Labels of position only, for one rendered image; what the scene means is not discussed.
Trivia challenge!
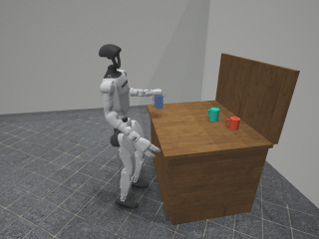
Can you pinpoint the right robot shin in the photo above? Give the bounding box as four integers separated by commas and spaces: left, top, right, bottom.
120, 171, 135, 202

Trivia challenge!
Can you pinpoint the robot left forearm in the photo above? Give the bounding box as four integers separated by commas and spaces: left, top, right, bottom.
129, 87, 153, 97

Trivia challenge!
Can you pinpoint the robot right forearm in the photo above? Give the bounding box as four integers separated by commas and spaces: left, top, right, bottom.
106, 114, 141, 143

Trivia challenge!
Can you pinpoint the right robot thigh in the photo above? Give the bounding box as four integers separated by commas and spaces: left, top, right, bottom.
110, 129, 136, 178

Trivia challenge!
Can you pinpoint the sponge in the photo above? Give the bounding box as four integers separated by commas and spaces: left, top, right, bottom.
154, 95, 163, 110

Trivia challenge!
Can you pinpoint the robot left hand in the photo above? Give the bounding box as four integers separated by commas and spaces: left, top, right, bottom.
151, 89, 167, 104

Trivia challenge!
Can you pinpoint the left robot upper arm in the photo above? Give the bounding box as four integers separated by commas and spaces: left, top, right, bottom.
117, 70, 130, 92

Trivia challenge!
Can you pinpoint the robot right hand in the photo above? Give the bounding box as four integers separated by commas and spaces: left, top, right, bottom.
136, 137, 161, 158

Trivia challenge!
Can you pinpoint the table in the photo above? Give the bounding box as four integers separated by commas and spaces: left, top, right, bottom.
147, 53, 300, 225

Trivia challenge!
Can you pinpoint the right robot upper arm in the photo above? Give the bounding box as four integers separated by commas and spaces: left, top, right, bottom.
100, 80, 119, 119

